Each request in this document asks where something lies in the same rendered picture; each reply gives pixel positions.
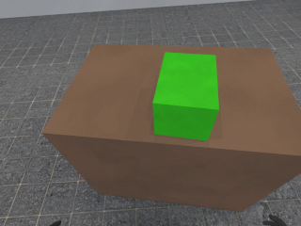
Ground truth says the robot right hand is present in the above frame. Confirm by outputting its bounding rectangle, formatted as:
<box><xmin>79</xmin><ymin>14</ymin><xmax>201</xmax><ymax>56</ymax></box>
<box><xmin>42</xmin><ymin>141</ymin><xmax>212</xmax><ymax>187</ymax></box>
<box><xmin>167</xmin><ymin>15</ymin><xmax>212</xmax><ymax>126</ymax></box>
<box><xmin>262</xmin><ymin>215</ymin><xmax>287</xmax><ymax>226</ymax></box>

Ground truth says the carton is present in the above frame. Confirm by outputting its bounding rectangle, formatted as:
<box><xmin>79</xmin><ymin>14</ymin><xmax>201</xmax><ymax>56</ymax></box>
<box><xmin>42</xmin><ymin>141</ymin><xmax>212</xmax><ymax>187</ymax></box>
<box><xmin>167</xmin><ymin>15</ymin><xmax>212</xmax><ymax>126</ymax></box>
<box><xmin>152</xmin><ymin>52</ymin><xmax>219</xmax><ymax>141</ymax></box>

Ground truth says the pedestal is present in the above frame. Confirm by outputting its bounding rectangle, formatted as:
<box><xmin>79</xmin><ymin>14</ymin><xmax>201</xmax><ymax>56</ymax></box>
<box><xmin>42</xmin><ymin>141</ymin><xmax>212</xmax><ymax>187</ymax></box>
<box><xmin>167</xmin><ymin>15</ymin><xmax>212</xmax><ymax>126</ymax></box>
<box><xmin>41</xmin><ymin>44</ymin><xmax>301</xmax><ymax>212</ymax></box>

